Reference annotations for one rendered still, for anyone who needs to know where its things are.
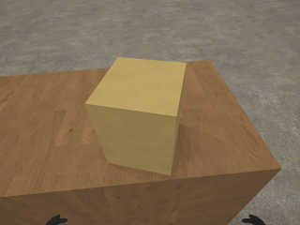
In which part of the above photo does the right robot hand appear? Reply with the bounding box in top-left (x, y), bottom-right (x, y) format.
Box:
top-left (242, 214), bottom-right (265, 225)

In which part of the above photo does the left robot hand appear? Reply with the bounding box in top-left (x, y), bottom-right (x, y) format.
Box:
top-left (46, 215), bottom-right (68, 225)

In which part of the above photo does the carton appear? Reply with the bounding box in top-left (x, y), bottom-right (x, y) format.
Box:
top-left (84, 57), bottom-right (187, 175)

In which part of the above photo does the pedestal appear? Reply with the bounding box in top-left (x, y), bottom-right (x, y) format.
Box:
top-left (0, 60), bottom-right (282, 225)

